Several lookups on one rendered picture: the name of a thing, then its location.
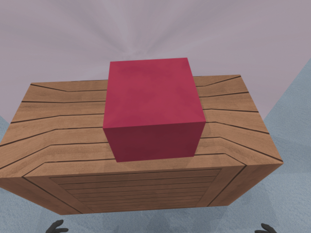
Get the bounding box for carton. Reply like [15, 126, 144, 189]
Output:
[103, 58, 206, 162]

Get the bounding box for right robot hand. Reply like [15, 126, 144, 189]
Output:
[255, 223, 277, 233]

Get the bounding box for pedestal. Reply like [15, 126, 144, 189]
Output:
[0, 75, 284, 215]

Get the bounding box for left robot hand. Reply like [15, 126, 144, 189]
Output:
[46, 219, 68, 233]

